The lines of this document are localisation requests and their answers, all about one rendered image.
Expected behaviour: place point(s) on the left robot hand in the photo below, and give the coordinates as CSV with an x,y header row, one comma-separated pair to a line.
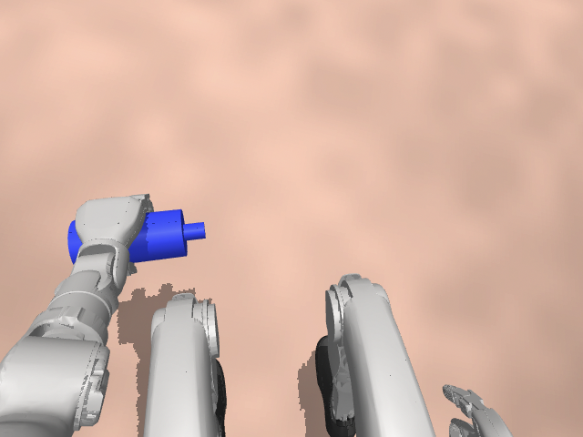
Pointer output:
x,y
119,219

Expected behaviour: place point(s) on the right robot foot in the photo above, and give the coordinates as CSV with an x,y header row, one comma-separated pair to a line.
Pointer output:
x,y
335,428

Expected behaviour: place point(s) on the right robot hand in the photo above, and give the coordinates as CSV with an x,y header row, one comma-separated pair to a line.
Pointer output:
x,y
486,422

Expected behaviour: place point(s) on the bottle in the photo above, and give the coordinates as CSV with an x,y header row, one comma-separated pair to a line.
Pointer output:
x,y
164,235

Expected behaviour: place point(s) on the left robot arm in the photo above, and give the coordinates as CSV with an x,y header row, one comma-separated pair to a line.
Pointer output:
x,y
54,379

